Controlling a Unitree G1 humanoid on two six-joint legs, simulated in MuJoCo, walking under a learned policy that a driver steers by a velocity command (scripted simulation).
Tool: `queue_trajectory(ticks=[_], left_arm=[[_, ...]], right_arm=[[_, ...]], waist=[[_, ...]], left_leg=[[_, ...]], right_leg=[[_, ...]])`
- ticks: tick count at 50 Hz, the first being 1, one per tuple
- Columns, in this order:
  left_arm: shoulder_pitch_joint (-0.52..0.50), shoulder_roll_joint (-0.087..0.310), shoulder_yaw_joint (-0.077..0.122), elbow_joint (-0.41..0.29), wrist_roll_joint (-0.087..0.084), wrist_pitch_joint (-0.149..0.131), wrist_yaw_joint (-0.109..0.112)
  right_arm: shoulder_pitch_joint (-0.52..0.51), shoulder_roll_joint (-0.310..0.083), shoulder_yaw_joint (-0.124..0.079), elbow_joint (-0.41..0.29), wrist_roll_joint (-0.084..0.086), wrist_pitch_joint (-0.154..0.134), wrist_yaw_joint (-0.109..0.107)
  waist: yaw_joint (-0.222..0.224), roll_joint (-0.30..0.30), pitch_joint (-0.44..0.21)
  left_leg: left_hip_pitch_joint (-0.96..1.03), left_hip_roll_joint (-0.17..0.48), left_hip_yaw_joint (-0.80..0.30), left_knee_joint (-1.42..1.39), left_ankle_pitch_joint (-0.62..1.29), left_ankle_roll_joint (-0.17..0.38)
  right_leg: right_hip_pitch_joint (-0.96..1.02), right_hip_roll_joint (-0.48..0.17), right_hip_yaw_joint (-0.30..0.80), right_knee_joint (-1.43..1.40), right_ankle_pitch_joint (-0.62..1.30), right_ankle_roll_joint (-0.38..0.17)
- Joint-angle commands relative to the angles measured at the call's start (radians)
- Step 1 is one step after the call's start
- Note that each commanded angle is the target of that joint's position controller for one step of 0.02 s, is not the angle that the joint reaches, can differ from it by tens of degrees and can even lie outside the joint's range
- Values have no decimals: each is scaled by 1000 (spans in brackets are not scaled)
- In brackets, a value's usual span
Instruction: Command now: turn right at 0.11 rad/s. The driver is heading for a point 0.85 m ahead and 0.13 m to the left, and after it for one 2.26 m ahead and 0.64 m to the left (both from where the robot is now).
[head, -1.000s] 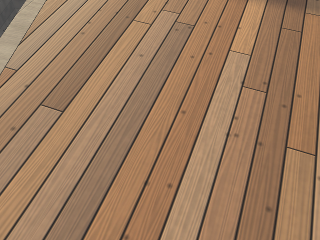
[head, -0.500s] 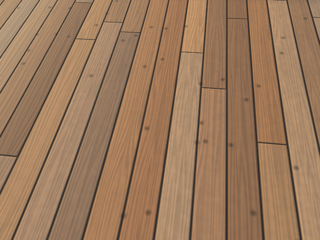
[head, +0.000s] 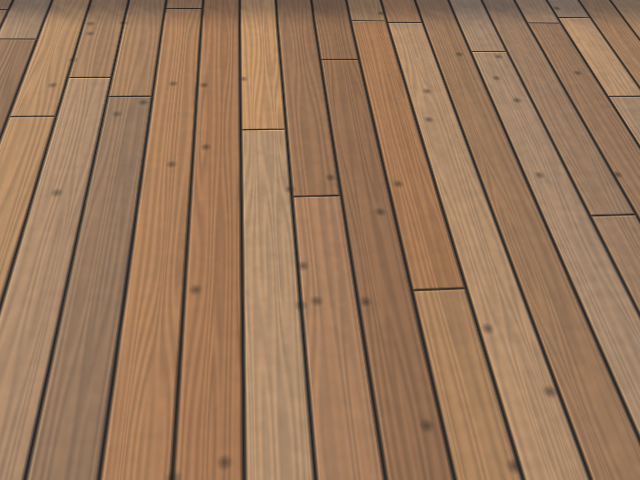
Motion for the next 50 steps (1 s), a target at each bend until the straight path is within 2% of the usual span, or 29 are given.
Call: queue_trajectory(ticks=[1, 3, 4, 5, 6, 8, 10, 12, 15, 17, 18, 19, 20, 21, 22, 23, 25, 27, 33, 38, 41, 42, 43, 44, 45, 46, 47, 48, 50], left_arm=[[11, 54, -1, -25, -15, -10, 15], [72, 45, -11, 18, 2, -26, 23], [81, 89, -4, 25, 21, -39, 29], [86, 151, 9, 32, 29, -45, 29], [122, 177, 23, 58, 18, -44, 18], [139, 149, 20, 67, 23, -56, 9], [134, 133, 17, 74, 24, -75, 10], [109, 127, 18, 75, 15, -95, 8], [93, 131, 23, 83, 11, -111, 0], [66, 139, 27, 82, 5, -112, -4], [70, 129, 24, 82, 10, -114, -4], [54, 92, 11, 70, 17, -121, -6], [43, 2, -14, 19, 5, -130, -13], [39, 82, 6, 22, 25, -124, -14], [29, 94, 11, 23, 25, -123, -23], [37, 83, 7, 35, 23, -125, -36], [54, 57, 1, 53, 34, -122, -46], [32, 46, -4, 48, 37, -114, -53], [-197, 11, -23, -39, 33, -105, -59], [-286, 15, -29, -87, 23, -108, -56], [-192, 42, -14, -70, 23, -116, -41], [-75, 60, -2, -35, 24, -123, -33], [94, 86, 13, 20, 33, -132, -22], [265, 167, 35, 47, 58, -138, -9], [273, 239, 51, 49, 61, -132, -10], [182, 186, 45, 40, 19, -124, -17], [82, 121, 28, 22, 10, -127, -18], [40, 71, 15, 21, 14, -136, -21], [33, 28, 1, 44, 12, -151, -15]], right_arm=[[47, -175, -42, -6, -2, 1, 2], [46, -161, -39, 12, 2, 2, 6], [53, -153, -40, 12, 4, -1, 11], [30, -119, -33, -7, 7, -5, 20], [-40, -120, -33, -22, -2, -1, 23], [-124, -138, -43, -52, -10, -7, 30], [-111, -147, -51, -58, -7, -21, 43], [-86, -131, -51, -45, -9, -38, 60], [-79, -107, -49, -47, -3, -40, 69], [32, -103, -55, -7, 0, -39, 62], [128, -126, -67, 31, -3, -42, 53], [258, -180, -85, 65, -11, -53, 38], [378, -317, -112, 82, -16, -59, 32], [337, -266, -98, 92, -13, -51, 35], [208, -220, -84, 55, -6, -50, 39], [132, -175, -72, 34, -2, -57, 44], [112, -143, -58, 37, 0, -74, 40], [166, -134, -52, 69, 2, -88, 39], [263, -116, -42, 134, 7, -91, 36], [281, -130, -43, 166, 5, -95, 30], [246, -147, -47, 174, 1, -91, 23], [237, -156, -50, 177, -2, -86, 23], [233, -151, -47, 177, 0, -80, 24], [251, -109, -35, 149, 5, -79, 27], [370, -5, -20, 139, 33, -78, 37], [283, -117, -46, 141, 11, -74, 29], [198, -126, -52, 116, 12, -80, 34], [161, -105, -47, 111, 12, -86, 37], [175, -76, -43, 122, -13, -65, 47]], waist=[[-9, 224, -72], [23, 173, -97], [19, 123, -103], [11, -6, -76], [59, -124, -1], [95, -161, 135], [71, -144, 150], [47, -111, 106], [28, -117, 73], [-34, -78, 61], [-70, -26, 38], [-133, 96, -9], [-160, 389, -85], [-105, 267, -17], [-37, 153, 77], [-5, 97, 91], [19, 104, 60], [16, 115, 35], [-24, 106, 79], [-29, 116, 89], [27, 121, 35], [75, 119, -31], [141, 93, -122], [185, -10, -249], [103, -231, -341], [99, -73, -248], [63, -35, -109], [42, 5, -51], [-11, -11, -25]], left_leg=[[153, 204, -182, -23, 633, 126], [61, 182, -189, -41, 308, 72], [-49, 158, -187, -34, 86, 47], [-176, 62, -100, 24, -157, 34], [-252, -22, 7, 133, -244, 25], [-361, 6, 48, 308, -243, 18], [-427, 54, 14, 394, -229, 18], [-375, 59, 34, 353, -179, 8], [-182, 40, 79, 218, -112, 5], [62, 3, 122, 90, -7, 7], [208, -19, 115, 61, -32, 6], [356, 83, -29, -24, -150, 27], [430, 366, -513, -259, -518, 123], [291, 422, -694, -331, -641, 179], [196, 399, -590, -314, -609, 177], [138, 345, -478, -313, -472, 159], [126, 267, -306, -321, -202, 129], [157, 239, -211, -313, 8, 132], [179, 213, -79, -319, 268, 152], [193, 238, -38, -298, 430, 138], [263, 251, -9, -152, 755, 109], [269, 235, 9, -5, 865, 94], [192, 195, 43, 203, 815, 75], [-7, 143, 78, 516, 464, 60], [-348, -51, 64, 848, -298, 24], [-429, -2, -55, 908, -245, 47], [-447, 50, -46, 877, -136, 55], [-408, 84, -40, 822, -73, 54], [-313, 120, -31, 743, -41, 34]], right_leg=[[29, 8, -85, -231, 56, -16], [226, -19, -68, -459, 248, -48], [327, -80, 4, -420, 196, -75], [349, -167, 128, -393, 55, -136], [262, -242, 256, -467, -158, -217], [183, -345, 400, -602, -305, -295], [216, -342, 376, -624, -199, -302], [236, -287, 267, -604, -46, -276], [134, -245, 162, -571, 63, -247], [-19, -223, 114, -494, 73, -221], [-103, -193, 90, -402, 96, -204], [-203, -128, 14, -178, 126, -174], [-367, 14, -125, 177, -63, -126], [-410, -4, -29, 348, -114, -149], [-436, -71, -13, 400, -20, -169], [-402, -108, -24, 381, 69, -166], [-345, -140, -58, 334, 173, -140], [-353, -142, -92, 322, 230, -115], [-429, -136, -158, 87, 351, -62], [-299, -102, -190, -107, 405, -99], [-157, -52, -204, -158, 320, -150], [-30, -18, -215, -188, 295, -171], [183, -20, -207, -233, 305, -196], [426, -252, 54, -258, 133, -244], [614, -499, 575, -410, 13, -371], [514, -443, 584, -472, -57, -345], [369, -409, 401, -483, -6, -315], [255, -362, 289, -515, 139, -294], [133, -287, 140, -548, 298, -250]])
